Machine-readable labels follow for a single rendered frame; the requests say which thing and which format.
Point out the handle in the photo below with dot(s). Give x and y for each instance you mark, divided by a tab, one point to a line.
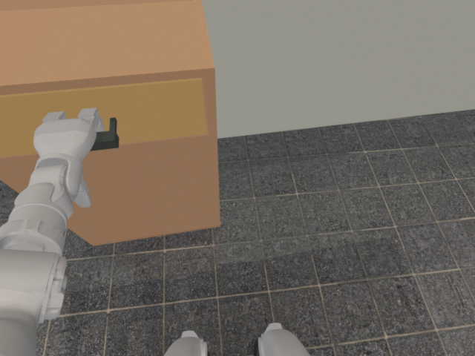
107	139

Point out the left robot upper arm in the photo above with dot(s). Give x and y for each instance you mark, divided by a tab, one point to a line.
32	289

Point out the right robot shin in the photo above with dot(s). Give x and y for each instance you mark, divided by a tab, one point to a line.
273	326

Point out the cabinet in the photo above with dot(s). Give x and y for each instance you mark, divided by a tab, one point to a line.
140	189

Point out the robot left thigh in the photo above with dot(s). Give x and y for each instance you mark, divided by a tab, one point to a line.
187	346

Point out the robot left forearm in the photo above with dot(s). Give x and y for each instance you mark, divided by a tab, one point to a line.
42	210

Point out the drawer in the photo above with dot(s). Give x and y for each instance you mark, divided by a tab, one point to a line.
144	111

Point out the robot left hand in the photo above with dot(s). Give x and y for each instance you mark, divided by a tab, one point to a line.
74	137

